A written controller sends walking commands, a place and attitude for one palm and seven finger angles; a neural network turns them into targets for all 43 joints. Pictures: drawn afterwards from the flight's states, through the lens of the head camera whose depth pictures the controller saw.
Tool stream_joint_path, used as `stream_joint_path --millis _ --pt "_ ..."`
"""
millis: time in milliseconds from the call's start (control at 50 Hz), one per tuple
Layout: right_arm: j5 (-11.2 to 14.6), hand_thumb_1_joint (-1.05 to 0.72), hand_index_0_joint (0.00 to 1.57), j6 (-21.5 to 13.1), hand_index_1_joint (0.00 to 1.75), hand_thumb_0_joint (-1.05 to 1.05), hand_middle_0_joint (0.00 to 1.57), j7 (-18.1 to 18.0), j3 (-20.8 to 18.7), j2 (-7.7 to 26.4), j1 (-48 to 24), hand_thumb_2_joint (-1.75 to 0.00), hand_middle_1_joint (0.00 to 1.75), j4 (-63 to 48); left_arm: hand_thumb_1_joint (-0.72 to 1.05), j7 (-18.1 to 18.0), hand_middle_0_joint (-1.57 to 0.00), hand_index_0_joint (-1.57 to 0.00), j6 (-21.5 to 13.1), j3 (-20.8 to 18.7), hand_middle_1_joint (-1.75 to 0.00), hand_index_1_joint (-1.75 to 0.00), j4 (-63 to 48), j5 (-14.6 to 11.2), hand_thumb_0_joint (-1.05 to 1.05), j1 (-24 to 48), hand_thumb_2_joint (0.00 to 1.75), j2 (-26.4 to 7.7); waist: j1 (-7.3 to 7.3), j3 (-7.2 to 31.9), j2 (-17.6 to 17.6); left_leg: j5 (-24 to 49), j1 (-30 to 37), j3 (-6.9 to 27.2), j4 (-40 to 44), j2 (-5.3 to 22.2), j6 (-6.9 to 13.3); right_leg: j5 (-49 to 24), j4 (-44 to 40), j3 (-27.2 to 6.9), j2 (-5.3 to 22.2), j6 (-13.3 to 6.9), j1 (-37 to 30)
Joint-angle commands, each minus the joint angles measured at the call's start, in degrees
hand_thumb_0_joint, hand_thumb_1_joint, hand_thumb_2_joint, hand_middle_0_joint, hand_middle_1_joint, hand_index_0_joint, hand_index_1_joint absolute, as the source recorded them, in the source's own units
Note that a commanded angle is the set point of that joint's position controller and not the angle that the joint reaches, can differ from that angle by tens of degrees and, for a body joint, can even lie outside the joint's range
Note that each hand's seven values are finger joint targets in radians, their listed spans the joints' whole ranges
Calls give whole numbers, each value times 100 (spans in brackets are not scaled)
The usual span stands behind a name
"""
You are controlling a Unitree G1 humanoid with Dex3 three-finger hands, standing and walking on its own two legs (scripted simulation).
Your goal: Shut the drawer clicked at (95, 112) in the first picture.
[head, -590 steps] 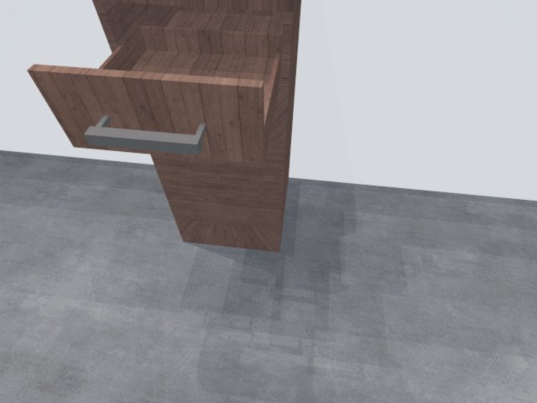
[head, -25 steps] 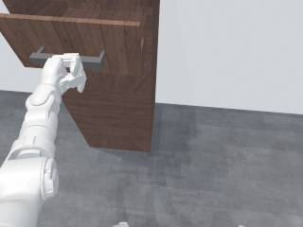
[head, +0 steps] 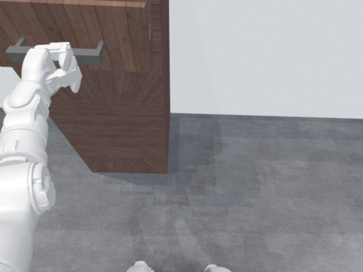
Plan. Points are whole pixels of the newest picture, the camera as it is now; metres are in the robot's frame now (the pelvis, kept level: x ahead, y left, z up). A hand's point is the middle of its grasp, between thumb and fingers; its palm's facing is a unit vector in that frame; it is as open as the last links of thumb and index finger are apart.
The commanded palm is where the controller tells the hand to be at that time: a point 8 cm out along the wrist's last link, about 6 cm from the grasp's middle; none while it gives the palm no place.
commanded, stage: push the drawer shut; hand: left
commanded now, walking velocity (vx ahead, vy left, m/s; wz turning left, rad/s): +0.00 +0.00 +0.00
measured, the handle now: (59, 49) +0.58 +0.24 +0.15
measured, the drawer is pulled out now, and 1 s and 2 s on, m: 0.06 0.00 0.00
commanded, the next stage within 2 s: pull the fist back off the drawer in 0.82 s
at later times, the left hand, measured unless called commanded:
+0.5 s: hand (82, 56) +0.55 +0.19 +0.15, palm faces -0.07 -1.00 -0.01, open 3.1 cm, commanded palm +0.58 +0.23 +0.15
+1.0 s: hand (78, 53) +0.55 +0.20 +0.15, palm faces -0.06 -1.00 -0.01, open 3.1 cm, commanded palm +0.58 +0.22 +0.15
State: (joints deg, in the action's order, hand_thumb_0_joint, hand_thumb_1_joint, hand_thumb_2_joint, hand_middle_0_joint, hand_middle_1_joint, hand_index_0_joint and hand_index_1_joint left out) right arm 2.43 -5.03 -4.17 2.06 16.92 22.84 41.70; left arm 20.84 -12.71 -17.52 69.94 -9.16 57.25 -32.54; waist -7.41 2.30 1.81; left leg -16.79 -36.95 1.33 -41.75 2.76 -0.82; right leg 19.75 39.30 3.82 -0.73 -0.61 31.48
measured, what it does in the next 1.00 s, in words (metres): stands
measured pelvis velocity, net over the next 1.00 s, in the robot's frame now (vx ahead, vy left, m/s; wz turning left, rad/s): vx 0.00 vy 0.02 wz -0.02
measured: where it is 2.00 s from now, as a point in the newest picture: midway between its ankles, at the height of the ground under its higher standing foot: outside the picture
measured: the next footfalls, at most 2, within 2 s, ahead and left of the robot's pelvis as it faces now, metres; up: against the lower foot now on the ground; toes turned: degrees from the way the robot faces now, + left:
none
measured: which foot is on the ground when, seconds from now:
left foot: down 0.00-1.00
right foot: down 0.00-1.00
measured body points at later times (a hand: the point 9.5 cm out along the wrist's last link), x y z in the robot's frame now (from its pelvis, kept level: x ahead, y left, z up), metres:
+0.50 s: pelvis +0.00 +0.01 +0.00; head +0.11 +0.02 +0.43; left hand +0.54 +0.24 +0.15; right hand -0.03 -0.26 -0.11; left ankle +0.03 +0.13 -0.71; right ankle -0.01 -0.11 -0.71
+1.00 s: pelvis +0.00 +0.02 -0.01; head +0.12 +0.04 +0.43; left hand +0.55 +0.25 +0.15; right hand -0.05 -0.25 -0.11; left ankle +0.03 +0.13 -0.71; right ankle -0.01 -0.11 -0.71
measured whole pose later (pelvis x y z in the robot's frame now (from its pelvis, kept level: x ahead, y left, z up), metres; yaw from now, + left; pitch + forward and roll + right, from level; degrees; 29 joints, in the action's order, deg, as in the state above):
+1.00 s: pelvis +0.00 +0.02 -0.01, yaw -1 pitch +18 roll -3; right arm 0.1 -5.7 -3.2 2.7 17.1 26.8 43.1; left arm 16.7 -11.4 -17.0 78.4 -5.2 70.3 -37.7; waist -11.6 3.0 1.8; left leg -17.5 -44.6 1.1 -44.3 2.6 0.5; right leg 18.9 39.3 3.4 -0.7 0.8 38.0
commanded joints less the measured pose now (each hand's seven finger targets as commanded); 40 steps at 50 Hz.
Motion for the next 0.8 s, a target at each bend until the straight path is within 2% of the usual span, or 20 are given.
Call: stream_joint_path --millis 0,20,40,100,140,180,220,240,260,360,400,460,500,520,540,600,660,700,760,780 --pt "9 -90 20 -190 30 0 20 -87 -320 943 729 -90 30 -313 90 -171 -140 -140 -339 -11 -160 -160 -1337 -94 0 3672 90 -988 -565 2050 364 415 1837 87 372 -113 313 -673 -721 -324 -139 84 272" --pt "2 -90 20 -199 30 0 20 -85 -319 951 736 -90 30 -291 90 -182 -140 -140 -320 12 -160 -160 -1303 -93 0 3713 90 -957 -578 2059 482 360 1853 82 368 -108 303 -608 -737 -328 -133 83 341" --pt "-5 -90 20 -203 30 0 20 -96 -322 968 788 -90 30 -252 90 -199 -140 -140 -311 -32 -160 -160 -1237 -79 0 3760 90 -1039 -596 2040 380 358 1811 99 366 -94 306 -615 -734 -326 -134 88 332" --pt "-14 -90 20 -209 30 0 20 -93 -317 978 865 -90 30 -225 90 -265 -140 -140 -312 -24 -160 -160 -1190 -25 0 3903 90 -1063 -630 2099 459 378 1833 109 356 -79 298 -586 -711 -304 -142 86 415" --pt "-24 -90 20 -230 30 0 20 -85 -322 985 900 -90 30 -181 90 -307 -140 -140 -295 80 -160 -160 -1174 -15 0 4027 90 -924 -686 2082 538 346 1924 139 364 -58 288 -539 -722 -293 -144 86 557" --pt "-54 -90 20 -233 30 0 20 -86 -312 1007 976 -90 30 -146 90 -369 -140 -140 -298 47 -160 -160 -1159 6 0 4106 90 -958 -701 2152 530 419 1930 163 345 -63 290 -565 -691 -269 -154 69 582" --pt "-57 -90 20 -234 30 0 20 -78 -311 1029 1037 -90 30 -130 90 -409 -140 -140 -278 -88 -160 -160 -997 65 0 4154 90 -1189 -703 2180 495 409 1881 176 341 -45 279 -555 -690 -279 -158 82 577" --pt "-52 -90 20 -238 30 0 20 -77 -310 1022 1040 -90 30 -119 90 -401 -140 -140 -269 -6 -160 -160 -970 77 0 4184 90 -1108 -739 2133 578 411 1876 145 332 -37 276 -572 -698 -288 -155 90 611" --pt "-67 -90 20 -237 30 0 20 -77 -314 1037 1082 -90 30 -114 90 -406 -140 -140 -269 -28 -160 -160 -979 94 0 4234 90 -1139 -746 2172 520 429 1876 162 327 -31 273 -576 -687 -275 -155 86 620" --pt "-110 -90 20 -218 30 0 20 -52 -309 1050 1200 -90 30 -87 90 -458 -140 -140 -294 -66 -160 -160 -868 177 0 4481 90 -1230 -791 2281 764 590 1957 187 274 -25 251 -650 -643 -255 -172 70 734" --pt "-115 -90 20 -196 30 0 20 -56 -303 1085 1261 -90 30 -87 90 -485 -140 -140 -280 -200 -160 -160 -715 196 0 4440 90 -1418 -813 2272 549 636 1855 186 248 -3 270 -696 -646 -268 -180 87 691" --pt "-123 -90 20 -177 30 0 20 -63 -287 1107 1316 -90 30 -74 90 -447 -140 -140 -254 -214 -160 -160 -560 243 0 4478 90 -1534 -852 2185 599 566 1713 160 238 2 275 -673 -641 -273 -175 90 714" --pt "-143 -90 20 -150 30 0 20 -63 -288 1116 1389 -90 30 -90 90 -439 -140 -140 -295 -353 -160 -160 -642 267 0 4609 90 -1761 -858 2429 670 784 1769 129 167 -3 287 -863 -617 -297 -182 102 596" --pt "-149 -90 20 -125 30 0 20 -66 -282 1122 1413 -90 30 -96 90 -427 -140 -140 -272 -398 -160 -160 -492 292 0 4543 90 -1843 -864 2392 581 796 1682 131 136 -2 295 -878 -615 -300 -181 103 588" --pt "-149 -90 20 -115 30 0 20 -68 -284 1117 1432 -90 30 -87 90 -400 -140 -140 -260 -292 -160 -160 -509 291 0 4603 90 -1733 -911 2365 650 822 1700 116 135 12 288 -908 -607 -290 -180 111 646" --pt "-162 -90 20 -86 30 0 20 -64 -292 1129 1499 -90 30 -90 90 -383 -140 -140 -279 -324 -160 -160 -583 269 0 4720 90 -1748 -926 2396 710 885 1797 176 127 38 276 -886 -598 -258 -207 101 750" --pt "-176 -90 20 -103 30 0 20 -51 -305 1123 1529 -90 30 -25 90 -412 -140 -140 -249 -122 -160 -160 -630 241 0 4799 90 -1421 -985 2330 881 816 1966 219 160 56 251 -776 -625 -215 -215 86 956" --pt "-179 -90 20 -103 30 0 20 -46 -317 1135 1551 -90 30 4 90 -435 -140 -140 -256 -147 -160 -160 -711 230 0 4859 90 -1461 -1003 2426 951 892 2037 200 131 60 253 -828 -640 -230 -215 91 966" --pt "-194 -90 20 -129 30 0 20 -27 -322 1138 1570 -90 30 39 90 -464 -140 -140 -247 -65 -160 -160 -706 241 0 4906 90 -1326 -1007 2385 1020 780 2102 258 176 61 234 -710 -632 -185 -225 69 1068" --pt "-199 -90 20 -125 30 0 20 -28 -321 1146 1583 -90 30 45 90 -487 -140 -140 -237 -120 -160 -160 -645 232 0 4853 90 -1347 -1008 2373 926 833 2094 263 144 56 248 -747 -641 -194 -230 54 1062"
